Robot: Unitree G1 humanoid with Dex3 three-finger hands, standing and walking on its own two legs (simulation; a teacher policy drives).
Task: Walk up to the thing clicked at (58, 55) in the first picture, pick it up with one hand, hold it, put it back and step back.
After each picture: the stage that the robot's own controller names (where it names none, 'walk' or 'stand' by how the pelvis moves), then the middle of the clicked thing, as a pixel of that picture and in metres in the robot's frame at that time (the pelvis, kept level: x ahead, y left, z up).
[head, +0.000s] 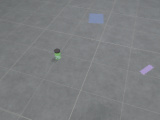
stand; (57, 54) +1.32 +0.26 -0.72
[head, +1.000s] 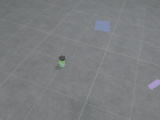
walk; (62, 61) +1.21 +0.15 -0.71
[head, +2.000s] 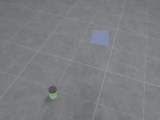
walk; (52, 92) +0.76 +0.20 -0.71
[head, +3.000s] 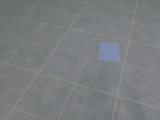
stand; out of the picture +0.44 +0.23 -0.69
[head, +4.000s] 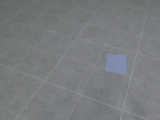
stand; out of the picture +0.40 +0.21 -0.72
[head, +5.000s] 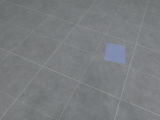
walk; out of the picture +0.43 +0.15 -0.70
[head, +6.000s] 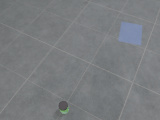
walk; (63, 107) +0.44 +0.16 -0.67
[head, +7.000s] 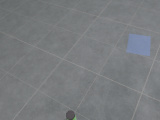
stand; (71, 117) +0.46 +0.16 -0.68
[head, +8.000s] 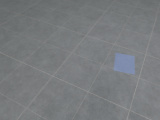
stand; out of the picture +0.43 +0.13 -0.72
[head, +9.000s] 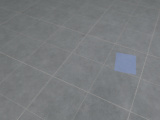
stand; out of the picture +0.41 +0.14 -0.73
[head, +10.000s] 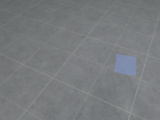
stand; out of the picture +0.40 +0.15 -0.73
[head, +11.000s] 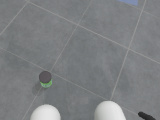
go down; (45, 79) +0.47 +0.14 -0.44
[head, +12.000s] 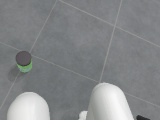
go down; (24, 62) +0.49 +0.17 -0.32
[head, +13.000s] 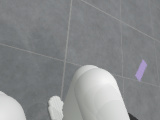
close in; out of the picture +0.48 +0.22 -0.24
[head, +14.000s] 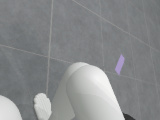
close; out of the picture +0.48 +0.24 -0.24
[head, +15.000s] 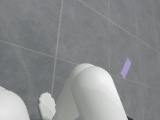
lift; out of the picture +0.45 +0.21 -0.24
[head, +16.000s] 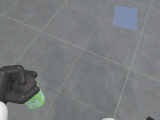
lift; (30, 92) +0.34 +0.17 -0.03
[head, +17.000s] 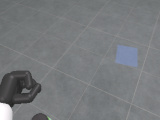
hold; out of the picture +0.30 +0.17 -0.16
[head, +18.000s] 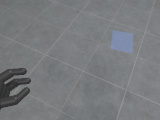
go down; out of the picture +0.06 +0.23 -0.67
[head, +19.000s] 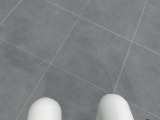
crouch; out of the picture +0.07 +0.21 -0.40
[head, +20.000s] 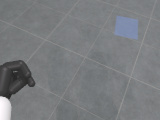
hold; out of the picture +0.01 +0.20 -0.58
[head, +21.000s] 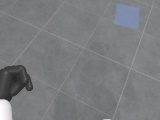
crouch; out of the picture +0.00 +0.21 -0.56
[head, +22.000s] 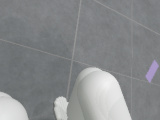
lower; out of the picture +0.03 +0.20 -0.27
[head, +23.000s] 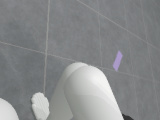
lower; out of the picture +0.02 +0.18 -0.27
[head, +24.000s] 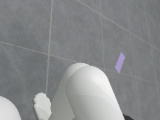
lower; out of the picture +0.01 +0.18 -0.27
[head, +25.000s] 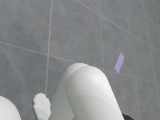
lower; out of the picture +0.01 +0.18 -0.27
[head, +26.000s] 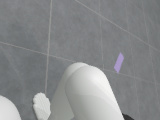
open; out of the picture +0.01 +0.18 -0.27
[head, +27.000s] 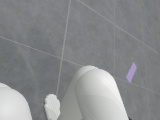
stand; out of the picture +0.01 +0.17 -0.27
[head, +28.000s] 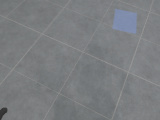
stand; out of the picture -0.03 +0.20 -0.59
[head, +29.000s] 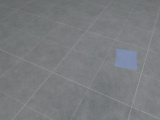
stand; out of the picture -0.06 +0.20 -0.69
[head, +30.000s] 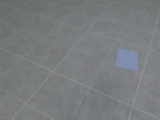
stand; out of the picture -0.06 +0.20 -0.69
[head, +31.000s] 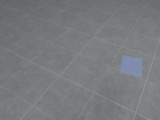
stand; out of the picture -0.05 +0.19 -0.74
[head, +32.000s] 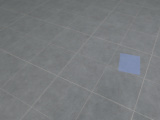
stand; out of the picture -0.06 +0.21 -0.75
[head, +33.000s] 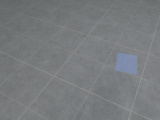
stand; out of the picture -0.08 +0.21 -0.75
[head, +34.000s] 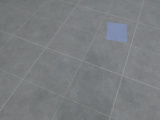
walk; out of the picture -0.06 +0.17 -0.73
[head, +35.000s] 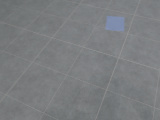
walk; out of the picture -0.16 +0.52 -0.73
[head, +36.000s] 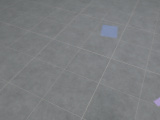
walk; out of the picture -0.27 +0.88 -0.74
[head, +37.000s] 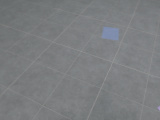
stand; out of the picture -0.75 +1.20 -0.75
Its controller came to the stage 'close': yes
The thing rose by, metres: 0.70
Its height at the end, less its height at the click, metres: -0.02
